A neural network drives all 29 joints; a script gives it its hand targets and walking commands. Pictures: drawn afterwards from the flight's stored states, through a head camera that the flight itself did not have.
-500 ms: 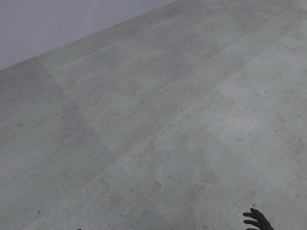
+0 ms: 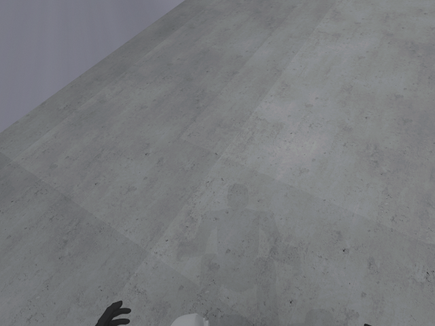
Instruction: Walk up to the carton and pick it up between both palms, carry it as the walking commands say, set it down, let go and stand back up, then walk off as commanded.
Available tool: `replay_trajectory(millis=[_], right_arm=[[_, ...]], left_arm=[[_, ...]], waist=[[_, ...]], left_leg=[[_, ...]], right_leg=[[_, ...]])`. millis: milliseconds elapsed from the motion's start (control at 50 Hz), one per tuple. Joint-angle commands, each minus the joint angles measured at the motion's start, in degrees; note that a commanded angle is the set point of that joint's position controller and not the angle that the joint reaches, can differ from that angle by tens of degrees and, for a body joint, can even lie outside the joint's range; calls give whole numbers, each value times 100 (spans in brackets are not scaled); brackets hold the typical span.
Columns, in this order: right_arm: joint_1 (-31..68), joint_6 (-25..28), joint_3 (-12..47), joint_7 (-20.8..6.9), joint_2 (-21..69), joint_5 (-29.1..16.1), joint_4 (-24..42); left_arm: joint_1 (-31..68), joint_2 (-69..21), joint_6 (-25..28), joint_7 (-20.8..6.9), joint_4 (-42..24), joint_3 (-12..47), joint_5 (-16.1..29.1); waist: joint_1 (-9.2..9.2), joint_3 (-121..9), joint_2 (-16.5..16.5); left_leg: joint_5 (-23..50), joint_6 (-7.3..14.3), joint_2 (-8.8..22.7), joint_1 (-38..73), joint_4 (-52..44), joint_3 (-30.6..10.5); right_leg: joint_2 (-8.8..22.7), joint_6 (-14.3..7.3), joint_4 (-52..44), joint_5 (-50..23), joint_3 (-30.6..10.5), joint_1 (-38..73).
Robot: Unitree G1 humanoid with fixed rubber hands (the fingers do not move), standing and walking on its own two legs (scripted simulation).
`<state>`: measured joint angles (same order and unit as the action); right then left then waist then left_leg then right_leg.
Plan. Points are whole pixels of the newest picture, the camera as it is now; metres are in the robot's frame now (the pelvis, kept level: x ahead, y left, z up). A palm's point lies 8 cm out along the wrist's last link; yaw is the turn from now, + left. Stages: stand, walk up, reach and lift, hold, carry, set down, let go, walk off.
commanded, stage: walk up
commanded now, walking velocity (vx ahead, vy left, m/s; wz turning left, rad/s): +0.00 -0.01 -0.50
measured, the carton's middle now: out of the picture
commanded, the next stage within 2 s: none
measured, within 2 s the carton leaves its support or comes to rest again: neither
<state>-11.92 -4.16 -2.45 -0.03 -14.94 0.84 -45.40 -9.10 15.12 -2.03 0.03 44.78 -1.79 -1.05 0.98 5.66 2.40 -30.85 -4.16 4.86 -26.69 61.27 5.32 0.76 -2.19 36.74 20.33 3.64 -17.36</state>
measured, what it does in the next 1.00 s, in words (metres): steps on the spot, turning right: left foot, then right foot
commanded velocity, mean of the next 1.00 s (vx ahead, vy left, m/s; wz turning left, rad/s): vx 0.00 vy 0.00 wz -0.50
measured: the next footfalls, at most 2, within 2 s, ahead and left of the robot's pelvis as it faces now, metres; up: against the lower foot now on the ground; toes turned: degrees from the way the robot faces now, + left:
left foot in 0.22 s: +0.05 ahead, +0.15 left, +0.00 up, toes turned +0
right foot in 0.58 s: -0.03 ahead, -0.07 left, +0.00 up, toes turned -23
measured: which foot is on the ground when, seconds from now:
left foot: up 0.00-0.20, down 0.22-0.60, up 0.62-0.96, down 0.98-1.00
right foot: down 0.00-0.22, up 0.24-0.56, down 0.58-1.00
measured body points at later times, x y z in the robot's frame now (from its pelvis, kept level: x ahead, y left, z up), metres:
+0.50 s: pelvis -0.01 +0.05 +0.00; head +0.03 +0.05 +0.45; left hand +0.15 +0.28 -0.13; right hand +0.03 -0.23 -0.12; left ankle +0.01 +0.15 -0.73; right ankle -0.07 -0.06 -0.68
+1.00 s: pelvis +0.00 +0.04 +0.00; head +0.04 +0.04 +0.45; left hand +0.17 +0.26 -0.14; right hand +0.03 -0.27 -0.10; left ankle +0.06 +0.15 -0.73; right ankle -0.06 -0.05 -0.73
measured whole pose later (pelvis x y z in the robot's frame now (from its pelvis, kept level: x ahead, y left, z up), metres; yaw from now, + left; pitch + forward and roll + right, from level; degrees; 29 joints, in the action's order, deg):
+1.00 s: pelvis +0.00 +0.04 +0.00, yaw -27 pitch +2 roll -1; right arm -5.8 -1.8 -1.3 1.1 -15.6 0.7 -41.8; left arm -14.1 15.2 -2.2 -0.1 49.3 -3.4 -0.1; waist -1.0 3.5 -1.1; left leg -15.2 -1.9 2.4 -18.2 32.8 2.6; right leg -3.3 -1.0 34.3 18.6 -3.7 -17.2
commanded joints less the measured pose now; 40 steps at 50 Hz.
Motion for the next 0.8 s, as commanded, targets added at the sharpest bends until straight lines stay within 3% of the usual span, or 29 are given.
replay_trajectory(millis=[0,100,140,160,180,200,220,240,260,300,340,360,400,500,540,560,580,600,620,640,680,700,740,760,780], right_arm=[[242,136,-137,8,-455,36,585],[531,128,-47,26,-347,-1,641],[177,201,-28,49,-266,-37,544],[-164,228,-18,79,-253,-68,440],[-578,290,-46,113,-337,-82,293],[-695,324,-131,146,-752,5,214],[-739,308,-268,163,-1334,119,245],[-589,254,-209,132,-1222,114,294],[-165,236,-169,132,-1077,95,463],[384,254,-176,170,-883,49,548],[440,262,-183,180,-783,33,612],[379,286,-176,182,-768,35,578],[90,289,-213,160,-799,55,514],[-254,231,-289,116,-975,55,381],[-209,200,-300,87,-1041,50,388],[-127,179,-295,74,-1036,31,383],[-135,156,-255,36,-889,-3,377],[-54,158,-115,31,-336,14,590],[772,125,-117,75,-524,-48,880],[952,97,-159,68,-617,-45,911],[433,115,-212,67,-643,-26,644],[414,104,-200,33,-617,-41,638],[376,98,-187,27,-584,-50,581],[416,83,-156,39,-578,-46,572],[391,92,-9,-8,-530,13,700]], left_arm=[[-482,983,39,55,-193,-303,3],[-485,1103,26,27,-143,-355,-46],[-296,1052,7,19,-160,-363,-55],[-179,1070,2,18,-182,-372,-42],[-90,985,5,13,-231,-359,2],[-155,705,39,11,-303,-277,30],[-342,289,57,15,-394,-235,22],[-134,495,-18,3,-495,-334,-52],[-217,533,-64,-40,-553,-322,-59],[-210,556,-114,-146,-367,-311,-46],[-454,491,-155,-212,-230,-314,-20],[-419,505,-159,-210,-217,-319,-19],[-327,449,-155,-223,-227,-283,18],[-43,341,-114,-247,-317,-244,102],[-199,401,-31,-227,-339,-264,92],[-438,426,27,-206,-260,-262,101],[-690,618,130,-178,-172,-287,90],[-902,1240,181,-136,-135,-446,34],[-1287,1381,128,-70,-18,-483,34],[-1124,1227,128,-54,-68,-468,14],[-731,1096,126,30,-127,-371,100],[-633,1055,125,69,-167,-347,85],[-571,964,126,34,-194,-353,44],[-553,965,127,24,-191,-356,30],[-503,1091,123,57,-146,-448,-35]], waist=[[-289,-1169,-1321],[-329,-836,-1266],[-110,-920,-1347],[99,-987,-1287],[332,-1201,-1061],[394,-1320,-71],[285,-1305,1570],[300,-1135,1173],[127,-813,1116],[-93,-336,1289],[-175,-357,1388],[-159,-404,1140],[-56,-638,983],[121,-588,884],[30,-608,737],[-128,-606,577],[-273,-627,-233],[-406,-610,-2240],[-755,-432,-2618],[-640,-309,-2059],[-338,-723,-1415],[-275,-790,-1390],[-234,-979,-1360],[-244,-981,-1327],[-186,-1043,-1440]], left_leg=[[333,-47,26,-649,159,-332],[169,-39,-263,12,-1206,-124],[552,32,-350,594,-2025,-57],[982,74,-363,1134,-2819,-41],[1764,149,-179,1932,-3566,0],[1861,367,534,2455,-3867,-702],[3058,958,2125,2844,-4306,-2450],[2934,1392,2410,2379,-4363,-2143],[2572,1396,2259,1596,-4470,-1958],[1821,1095,1690,1081,-4650,-1345],[2648,1113,1548,1210,-4472,-807],[3006,1134,1483,1247,-4372,-679],[3655,1154,1444,1649,-4045,-416],[3821,1066,1652,1997,-3837,-429],[3745,997,1697,1918,-3540,-351],[3533,811,1624,1736,-3162,-160],[2903,514,1140,1213,-2089,270],[-20,182,133,-426,-827,570],[-746,63,14,-634,-98,62],[-601,11,87,-701,336,-169],[-208,-25,99,-844,515,-315],[49,-53,18,-852,542,-358],[287,-66,-67,-532,404,-333],[240,-80,-132,-486,231,-289],[125,37,-135,-412,-126,-563]], right_leg=[[1434,-649,-1270,-4679,-1632,1421],[1327,-709,-1487,-3628,-1872,769],[1139,-538,-1322,-3511,-1807,587],[1015,-348,-1169,-3255,-1804,379],[753,-67,-937,-2518,-1573,-5],[266,182,-401,-1462,-1276,-626],[-433,507,1009,927,-511,-1666],[-54,634,2099,1556,-501,-1590],[33,607,2470,1353,-619,-1351],[67,554,2876,864,-562,-1191],[76,624,3174,639,-295,-1215],[60,615,3128,632,-237,-1106],[126,636,2539,722,-136,-952],[116,565,780,683,66,-483],[116,463,118,509,77,-104],[155,396,-665,6,60,253],[602,217,-1641,-1141,-547,891],[1890,-193,-1764,-3212,-2272,1654],[2243,-985,-1672,-4196,-2991,1106],[1955,-960,-1515,-4710,-2617,988],[1698,-771,-1241,-4826,-1970,1478],[1475,-651,-1180,-4861,-1886,1538],[1288,-694,-1174,-4886,-1747,1414],[1254,-758,-1168,-4852,-1778,1415],[1238,-718,-1355,-4398,-2082,1336]])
